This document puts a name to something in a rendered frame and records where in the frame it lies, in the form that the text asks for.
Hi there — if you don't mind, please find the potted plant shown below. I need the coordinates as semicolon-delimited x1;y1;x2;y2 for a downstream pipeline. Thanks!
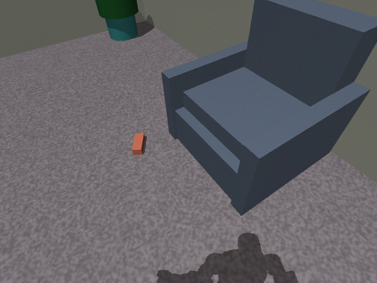
95;0;138;41

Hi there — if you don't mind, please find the carton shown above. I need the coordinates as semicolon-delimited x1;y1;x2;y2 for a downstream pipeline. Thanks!
132;133;145;155

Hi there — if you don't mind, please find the armchair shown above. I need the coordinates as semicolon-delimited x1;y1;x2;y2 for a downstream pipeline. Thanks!
161;0;377;216

